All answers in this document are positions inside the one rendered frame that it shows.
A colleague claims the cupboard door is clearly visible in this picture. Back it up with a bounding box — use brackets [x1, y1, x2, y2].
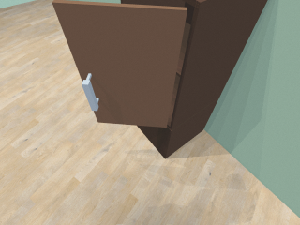
[52, 0, 188, 128]

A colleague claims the handle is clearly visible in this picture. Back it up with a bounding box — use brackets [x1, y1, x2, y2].
[82, 73, 99, 112]

